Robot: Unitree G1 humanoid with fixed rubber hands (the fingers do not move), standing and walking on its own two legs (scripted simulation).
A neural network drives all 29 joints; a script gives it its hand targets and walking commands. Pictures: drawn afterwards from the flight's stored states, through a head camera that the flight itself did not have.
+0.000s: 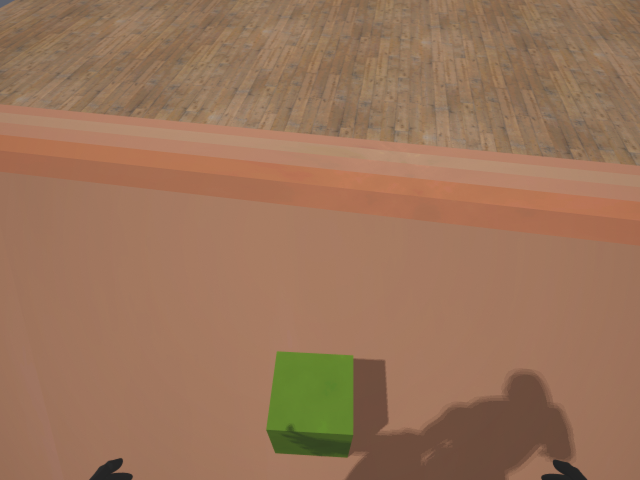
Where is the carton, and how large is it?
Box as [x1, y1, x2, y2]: [266, 351, 352, 457]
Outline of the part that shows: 277,351 266,428 275,452 347,457 352,437 352,355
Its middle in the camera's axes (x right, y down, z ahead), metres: -0.02 +0.47 +1.09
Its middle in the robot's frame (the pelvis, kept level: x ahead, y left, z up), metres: +0.41 +0.04 -0.66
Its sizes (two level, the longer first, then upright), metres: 0.210 0.200 0.250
